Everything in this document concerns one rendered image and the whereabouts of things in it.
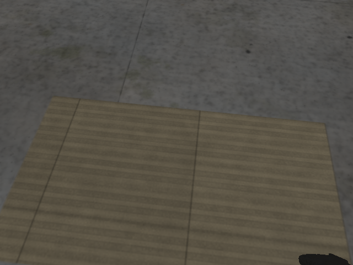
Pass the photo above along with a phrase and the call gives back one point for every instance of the robot right hand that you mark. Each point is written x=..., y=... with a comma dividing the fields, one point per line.
x=317, y=259

